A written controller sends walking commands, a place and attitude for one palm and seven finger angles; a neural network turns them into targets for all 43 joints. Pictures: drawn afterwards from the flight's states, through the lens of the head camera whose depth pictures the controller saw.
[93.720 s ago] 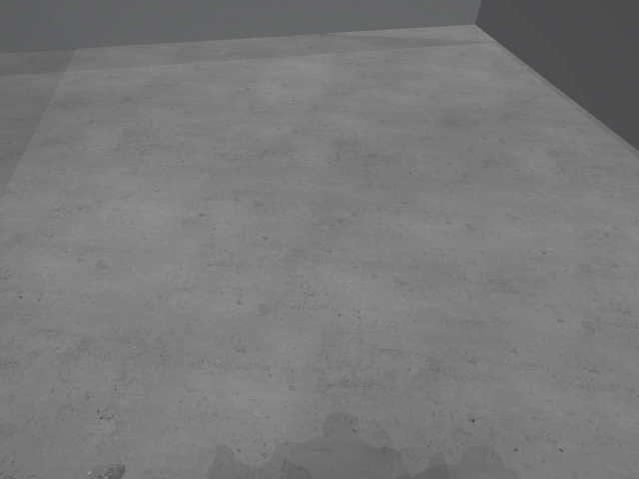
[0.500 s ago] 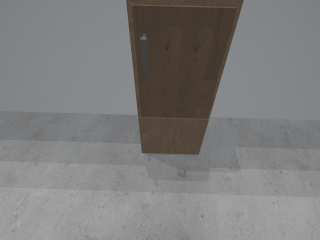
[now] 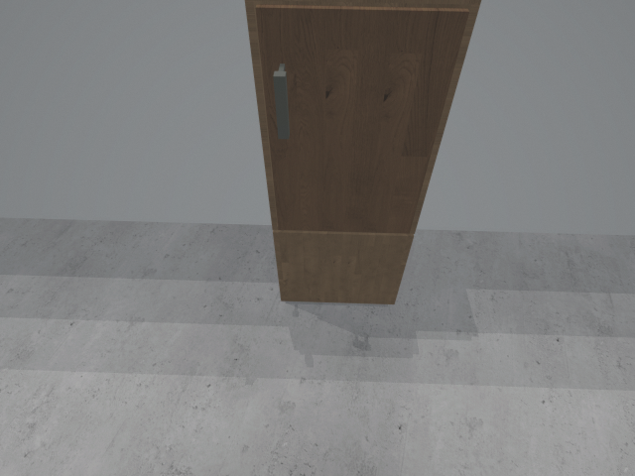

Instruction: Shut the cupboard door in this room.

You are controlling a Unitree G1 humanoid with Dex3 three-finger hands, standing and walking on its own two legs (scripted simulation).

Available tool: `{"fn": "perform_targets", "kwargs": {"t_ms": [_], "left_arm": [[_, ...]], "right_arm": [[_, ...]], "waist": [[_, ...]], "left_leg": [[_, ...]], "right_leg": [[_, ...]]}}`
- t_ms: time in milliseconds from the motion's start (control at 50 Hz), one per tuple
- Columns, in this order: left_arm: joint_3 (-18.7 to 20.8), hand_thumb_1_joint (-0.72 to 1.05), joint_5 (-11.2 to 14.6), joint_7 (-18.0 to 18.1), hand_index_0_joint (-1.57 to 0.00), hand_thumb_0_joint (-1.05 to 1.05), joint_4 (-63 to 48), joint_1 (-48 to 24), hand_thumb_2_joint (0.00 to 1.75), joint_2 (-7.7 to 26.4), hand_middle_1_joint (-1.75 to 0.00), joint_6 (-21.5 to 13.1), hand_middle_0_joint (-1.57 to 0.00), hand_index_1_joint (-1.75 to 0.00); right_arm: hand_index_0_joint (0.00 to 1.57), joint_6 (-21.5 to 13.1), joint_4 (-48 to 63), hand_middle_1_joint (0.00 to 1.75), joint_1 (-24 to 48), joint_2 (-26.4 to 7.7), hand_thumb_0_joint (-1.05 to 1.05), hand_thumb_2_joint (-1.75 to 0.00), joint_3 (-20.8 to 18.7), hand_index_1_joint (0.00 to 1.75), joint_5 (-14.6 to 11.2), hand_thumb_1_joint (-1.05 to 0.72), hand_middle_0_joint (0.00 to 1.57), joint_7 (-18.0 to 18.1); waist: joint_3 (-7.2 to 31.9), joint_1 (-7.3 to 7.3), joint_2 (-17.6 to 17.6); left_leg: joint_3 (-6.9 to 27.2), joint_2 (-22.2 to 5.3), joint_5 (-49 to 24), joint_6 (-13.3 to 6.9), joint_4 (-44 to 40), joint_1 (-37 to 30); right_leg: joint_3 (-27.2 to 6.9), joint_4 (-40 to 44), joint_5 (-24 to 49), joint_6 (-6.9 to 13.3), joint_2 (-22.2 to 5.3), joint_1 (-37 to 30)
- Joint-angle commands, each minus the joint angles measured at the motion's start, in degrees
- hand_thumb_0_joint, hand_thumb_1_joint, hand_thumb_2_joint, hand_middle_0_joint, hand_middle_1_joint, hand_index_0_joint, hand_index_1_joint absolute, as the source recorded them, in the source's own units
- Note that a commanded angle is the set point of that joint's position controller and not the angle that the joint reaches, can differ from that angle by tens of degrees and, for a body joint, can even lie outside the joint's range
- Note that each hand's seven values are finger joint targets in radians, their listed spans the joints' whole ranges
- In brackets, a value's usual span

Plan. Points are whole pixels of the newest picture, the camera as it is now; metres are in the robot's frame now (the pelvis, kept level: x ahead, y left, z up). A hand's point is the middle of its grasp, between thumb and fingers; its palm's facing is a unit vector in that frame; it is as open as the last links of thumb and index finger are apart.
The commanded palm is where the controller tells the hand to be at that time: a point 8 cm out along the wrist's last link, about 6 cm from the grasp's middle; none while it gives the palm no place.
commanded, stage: stand and wait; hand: left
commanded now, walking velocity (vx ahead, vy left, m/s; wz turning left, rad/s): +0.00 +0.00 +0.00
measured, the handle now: (283, 101) +0.80 +0.12 +0.07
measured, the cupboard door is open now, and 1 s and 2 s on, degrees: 0 0 0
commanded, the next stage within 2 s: none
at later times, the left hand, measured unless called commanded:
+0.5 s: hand out of the picture +0.02 +0.18 -0.17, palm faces +0.02 -0.97 -0.23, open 7.4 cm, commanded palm none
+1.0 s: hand out of the picture +0.03 +0.18 -0.17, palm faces +0.03 -0.97 -0.23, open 7.4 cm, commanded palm none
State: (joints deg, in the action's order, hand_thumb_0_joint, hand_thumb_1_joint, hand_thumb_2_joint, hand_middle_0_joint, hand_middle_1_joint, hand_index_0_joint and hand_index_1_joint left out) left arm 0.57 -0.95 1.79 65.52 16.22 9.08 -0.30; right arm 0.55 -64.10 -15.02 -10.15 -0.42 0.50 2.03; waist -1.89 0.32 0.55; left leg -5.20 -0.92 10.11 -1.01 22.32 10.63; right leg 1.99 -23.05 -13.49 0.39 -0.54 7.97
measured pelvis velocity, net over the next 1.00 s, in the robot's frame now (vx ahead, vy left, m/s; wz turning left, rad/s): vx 0.03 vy -0.01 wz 0.01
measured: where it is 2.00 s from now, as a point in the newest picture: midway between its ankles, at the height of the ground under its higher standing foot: outside the picture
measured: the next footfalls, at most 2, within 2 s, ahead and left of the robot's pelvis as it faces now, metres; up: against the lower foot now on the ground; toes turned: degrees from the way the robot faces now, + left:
none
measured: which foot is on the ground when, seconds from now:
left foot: down 0.00-1.00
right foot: down 0.00-1.00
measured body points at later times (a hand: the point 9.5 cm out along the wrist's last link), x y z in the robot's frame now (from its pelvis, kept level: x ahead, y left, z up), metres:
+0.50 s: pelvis +0.01 -0.01 +0.00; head +0.02 -0.01 +0.45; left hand +0.02 +0.23 -0.15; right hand +0.03 -0.25 -0.16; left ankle +0.02 +0.11 -0.74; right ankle -0.01 -0.11 -0.74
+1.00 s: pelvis +0.03 -0.01 +0.00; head +0.04 -0.02 +0.45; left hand +0.03 +0.23 -0.15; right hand +0.05 -0.25 -0.16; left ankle +0.02 +0.11 -0.74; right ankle -0.01 -0.11 -0.74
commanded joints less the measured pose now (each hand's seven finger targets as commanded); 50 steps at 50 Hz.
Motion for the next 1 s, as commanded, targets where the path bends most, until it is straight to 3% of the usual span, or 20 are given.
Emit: {"fn": "perform_targets", "kwargs": {"t_ms": [0, 180, 260, 460, 980], "left_arm": [[1.2, 0.90, 0.2, 0.2, -0.20, 0.00, -1.6, 2.6, 0.90, 7.2, -0.30, -0.7, -0.20, -0.30], [1.2, 0.90, 0.2, 0.0, -0.20, 0.00, -1.7, 1.2, 0.90, 8.2, -0.30, -0.8, -0.20, -0.30], [1.3, 0.90, 0.3, 0.0, -0.20, 0.00, -1.9, 1.3, 0.90, 8.7, -0.30, -1.1, -0.20, -0.30], [1.3, 0.90, 0.3, 0.0, -0.20, 0.00, -1.7, 0.7, 0.90, 9.1, -0.30, -0.9, -0.20, -0.30], [1.3, 0.90, 0.4, 0.1, -0.20, 0.00, -1.4, 0.9, 0.90, 9.0, -0.30, -1.0, -0.20, -0.30]], "right_arm": [[0.20, -0.9, 1.5, 0.30, -2.5, -6.1, 0.00, -0.90, -1.0, 0.30, 0.3, -0.90, 0.20, 0.1], [0.20, -1.0, 1.6, 0.30, -1.0, -7.5, 0.00, -0.90, -1.0, 0.30, 0.4, -0.90, 0.20, 0.1], [0.20, -1.1, 1.8, 0.30, -0.3, -8.2, 0.00, -0.90, -1.1, 0.30, 0.2, -0.90, 0.20, 0.1], [0.20, -1.1, 1.6, 0.30, 0.2, -8.6, 0.00, -0.90, -1.0, 0.30, 0.2, -0.90, 0.20, 0.2], [0.20, -1.2, 1.2, 0.30, 0.1, -8.2, 0.00, -0.90, -0.6, 0.30, 0.3, -0.90, 0.20, 0.4]], "waist": [[-2.6, 0.31, -0.3], [-2.4, 0.23, -0.9], [-0.3, 0.12, -1.3], [-1.3, 0.06, -0.8], [-0.8, 0.09, -0.9]], "left_leg": [[6.5, -5.6, -1.9, -1.1, -4.4, -2.2], [6.5, -5.8, -3.0, -0.9, -4.5, -2.7], [6.6, -5.8, -5.8, -0.9, -3.8, -4.3], [6.6, -6.0, -6.1, -0.8, -4.5, -4.5], [6.4, -6.2, -9.1, -0.8, -4.4, -5.3]], "right_leg": [[-5.5, 6.4, 3.4, 2.2, -5.1, 4.4], [-5.5, 7.1, 4.3, 2.2, -5.3, 3.6], [-5.6, 6.8, 7.4, 2.3, -5.3, 2.5], [-5.5, 7.3, 7.6, 2.2, -5.3, 2.0], [-4.9, 7.5, 11.6, 2.2, -5.7, -0.2]]}}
